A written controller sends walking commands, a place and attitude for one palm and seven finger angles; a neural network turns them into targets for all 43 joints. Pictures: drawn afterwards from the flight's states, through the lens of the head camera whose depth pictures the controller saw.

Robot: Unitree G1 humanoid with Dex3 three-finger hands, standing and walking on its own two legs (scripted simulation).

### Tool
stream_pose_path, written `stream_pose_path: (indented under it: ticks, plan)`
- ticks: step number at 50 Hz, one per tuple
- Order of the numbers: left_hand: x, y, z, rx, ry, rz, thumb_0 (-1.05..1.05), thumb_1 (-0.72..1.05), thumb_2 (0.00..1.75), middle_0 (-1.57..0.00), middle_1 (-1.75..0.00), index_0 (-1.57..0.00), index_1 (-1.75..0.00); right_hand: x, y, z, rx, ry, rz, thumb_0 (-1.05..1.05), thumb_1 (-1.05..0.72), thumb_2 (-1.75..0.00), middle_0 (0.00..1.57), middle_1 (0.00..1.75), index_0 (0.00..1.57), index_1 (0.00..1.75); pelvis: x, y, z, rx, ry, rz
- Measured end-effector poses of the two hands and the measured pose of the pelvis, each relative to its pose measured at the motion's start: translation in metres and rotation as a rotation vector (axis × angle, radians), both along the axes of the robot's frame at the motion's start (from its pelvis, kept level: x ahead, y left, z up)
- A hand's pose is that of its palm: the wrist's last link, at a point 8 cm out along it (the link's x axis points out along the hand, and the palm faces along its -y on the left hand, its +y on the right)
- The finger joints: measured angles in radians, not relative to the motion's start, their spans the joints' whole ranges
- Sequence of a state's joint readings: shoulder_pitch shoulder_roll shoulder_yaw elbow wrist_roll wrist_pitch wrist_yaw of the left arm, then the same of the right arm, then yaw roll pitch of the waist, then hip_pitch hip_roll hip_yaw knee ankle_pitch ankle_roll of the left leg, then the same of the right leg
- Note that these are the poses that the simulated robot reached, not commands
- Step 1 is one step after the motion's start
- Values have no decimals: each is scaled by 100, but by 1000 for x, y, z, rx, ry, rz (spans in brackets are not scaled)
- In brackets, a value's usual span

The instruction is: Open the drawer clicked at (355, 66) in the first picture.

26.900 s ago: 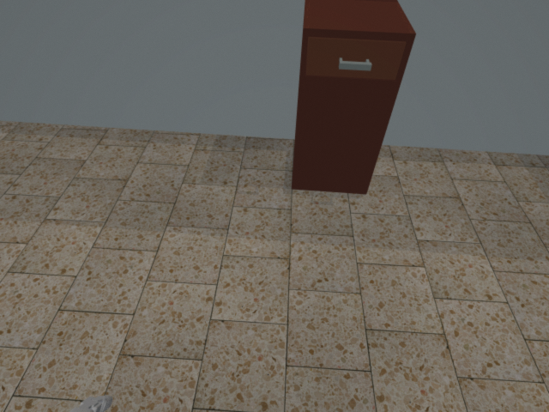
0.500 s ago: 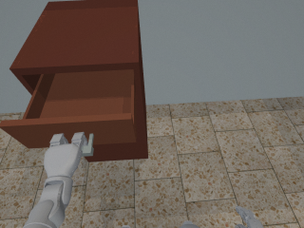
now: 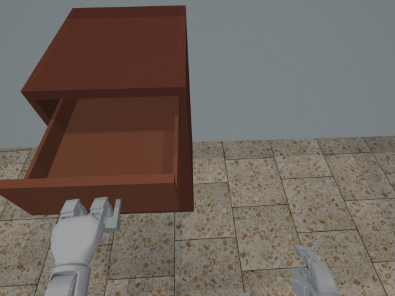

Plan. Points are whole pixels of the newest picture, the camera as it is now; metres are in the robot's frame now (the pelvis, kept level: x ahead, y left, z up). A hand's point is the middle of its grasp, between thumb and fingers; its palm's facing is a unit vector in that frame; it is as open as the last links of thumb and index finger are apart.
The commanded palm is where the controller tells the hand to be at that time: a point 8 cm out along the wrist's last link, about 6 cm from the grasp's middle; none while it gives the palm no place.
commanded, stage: pull the drawer open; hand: left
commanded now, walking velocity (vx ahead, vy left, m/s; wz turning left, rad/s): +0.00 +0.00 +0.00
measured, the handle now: (92, 215) +0.28 +0.24 -0.02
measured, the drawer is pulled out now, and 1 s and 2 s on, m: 0.25 0.30 0.30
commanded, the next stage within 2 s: open the thumb to release the handle in 0.84 s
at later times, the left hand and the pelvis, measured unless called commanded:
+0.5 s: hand (85, 271) +0.18 +0.23 -0.04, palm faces -0.04 -0.07 -1.00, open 5.6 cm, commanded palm +0.13 +0.24 +0.01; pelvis -0.01 -0.01 -0.01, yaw +0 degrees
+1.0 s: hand (84, 272) +0.17 +0.23 -0.04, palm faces -0.01 -0.05 -1.00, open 5.6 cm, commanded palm +0.15 +0.24 +0.01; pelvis -0.01 -0.01 -0.02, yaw +0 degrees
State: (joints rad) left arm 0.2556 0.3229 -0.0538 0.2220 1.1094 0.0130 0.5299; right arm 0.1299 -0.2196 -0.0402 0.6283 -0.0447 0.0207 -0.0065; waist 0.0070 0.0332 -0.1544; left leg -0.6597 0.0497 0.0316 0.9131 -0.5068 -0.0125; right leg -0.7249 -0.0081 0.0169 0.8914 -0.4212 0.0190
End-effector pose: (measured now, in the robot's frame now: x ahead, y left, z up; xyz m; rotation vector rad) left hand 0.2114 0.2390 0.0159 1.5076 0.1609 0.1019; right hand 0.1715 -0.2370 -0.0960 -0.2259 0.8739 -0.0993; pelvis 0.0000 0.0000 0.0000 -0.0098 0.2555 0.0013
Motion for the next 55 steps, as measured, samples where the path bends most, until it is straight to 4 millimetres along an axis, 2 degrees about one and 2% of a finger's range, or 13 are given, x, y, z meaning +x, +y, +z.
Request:
stream_pose_path:
  ticks: [23,37,48,55]
  plan:
    - [-53,-6,1,-5,15,18,5,73,80,-30,-133,-42,-135,10,2,-4,18,-38,48,1,-90,-90,20,30,20,30,-4,-6,-8,8,-9,-4]
    - [-59,-7,3,-8,1,23,4,72,76,-31,-134,-42,-135,9,-4,-3,13,-56,48,1,-90,-90,20,30,20,30,-6,-9,-12,11,-5,-12]
    - [-59,-7,2,4,-5,23,3,72,77,-32,-134,-42,-135,7,-4,-10,8,-33,49,1,-90,-90,20,30,20,30,-5,-9,-14,11,5,-5]
    - [-57,-8,0,20,-59,46,2,66,78,-38,-134,-41,-133,8,0,-21,-3,-15,73,1,-90,-90,20,30,20,30,-13,-11,-17,10,4,18]
